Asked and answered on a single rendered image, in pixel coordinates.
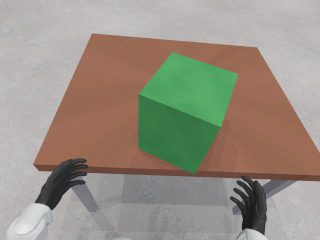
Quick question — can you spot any robot left forearm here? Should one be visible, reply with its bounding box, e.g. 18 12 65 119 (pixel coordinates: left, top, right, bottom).
6 203 53 240

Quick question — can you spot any robot left hand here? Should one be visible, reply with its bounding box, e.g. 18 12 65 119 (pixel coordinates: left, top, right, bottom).
35 158 89 211

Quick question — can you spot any table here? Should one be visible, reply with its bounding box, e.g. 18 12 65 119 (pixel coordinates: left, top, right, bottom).
33 33 320 215

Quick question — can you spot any robot right forearm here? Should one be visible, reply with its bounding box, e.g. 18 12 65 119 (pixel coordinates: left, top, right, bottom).
236 228 268 240

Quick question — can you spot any robot right hand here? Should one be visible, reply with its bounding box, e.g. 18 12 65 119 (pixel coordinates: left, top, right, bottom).
230 175 267 236

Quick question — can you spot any carton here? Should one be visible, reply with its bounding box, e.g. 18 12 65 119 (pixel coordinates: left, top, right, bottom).
138 52 238 174

